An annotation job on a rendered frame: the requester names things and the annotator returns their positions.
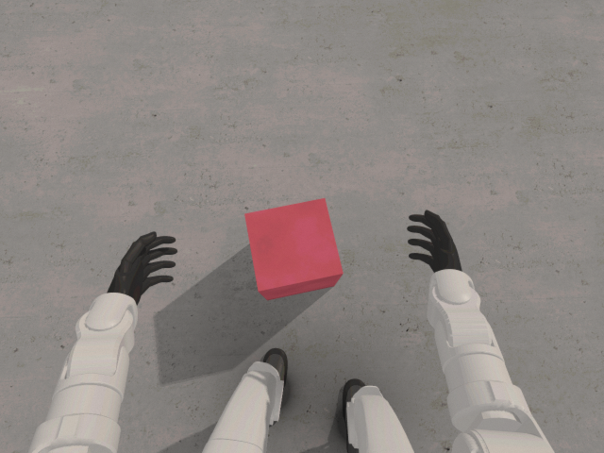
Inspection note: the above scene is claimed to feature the robot right hand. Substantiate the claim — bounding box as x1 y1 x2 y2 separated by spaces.
407 210 462 273

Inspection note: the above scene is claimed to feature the robot right foot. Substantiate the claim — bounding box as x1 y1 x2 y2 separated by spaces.
343 378 365 453

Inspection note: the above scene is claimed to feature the robot left hand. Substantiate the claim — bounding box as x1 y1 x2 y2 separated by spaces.
107 231 177 305

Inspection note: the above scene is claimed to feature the right robot upper arm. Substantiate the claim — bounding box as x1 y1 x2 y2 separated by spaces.
452 428 553 453

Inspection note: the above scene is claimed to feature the robot left thigh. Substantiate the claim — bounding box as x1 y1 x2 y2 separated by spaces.
202 370 284 453

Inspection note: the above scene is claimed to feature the robot right forearm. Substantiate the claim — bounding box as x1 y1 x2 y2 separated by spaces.
427 269 555 453

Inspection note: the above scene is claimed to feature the carton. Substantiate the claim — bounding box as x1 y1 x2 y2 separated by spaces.
244 198 343 300

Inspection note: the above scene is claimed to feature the robot left forearm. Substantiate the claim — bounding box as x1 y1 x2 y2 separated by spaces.
28 293 138 453

